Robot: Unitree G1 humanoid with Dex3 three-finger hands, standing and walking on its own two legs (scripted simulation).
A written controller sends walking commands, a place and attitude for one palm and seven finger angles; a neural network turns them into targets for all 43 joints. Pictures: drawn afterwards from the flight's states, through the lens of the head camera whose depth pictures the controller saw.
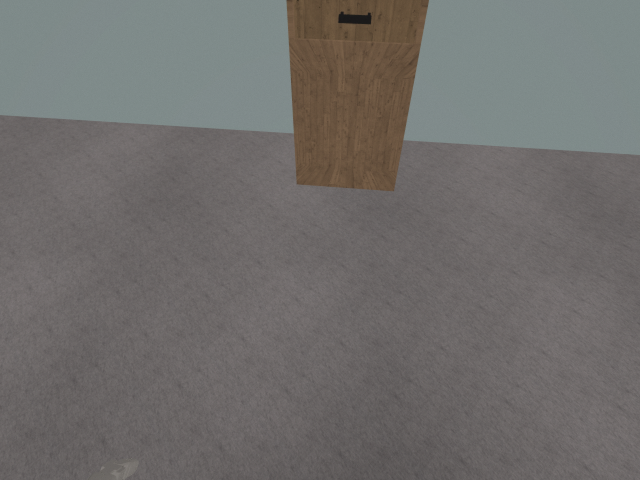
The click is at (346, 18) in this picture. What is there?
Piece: drawer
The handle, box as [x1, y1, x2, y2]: [338, 12, 371, 23]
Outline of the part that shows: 339,14 338,22 370,23 370,13 368,13 367,15 348,15 341,12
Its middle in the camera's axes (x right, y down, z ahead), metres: +0.12 -0.76 +1.33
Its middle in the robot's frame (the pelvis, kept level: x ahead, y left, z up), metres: +1.52 -0.05 +0.02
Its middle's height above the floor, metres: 0.79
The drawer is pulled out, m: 0.00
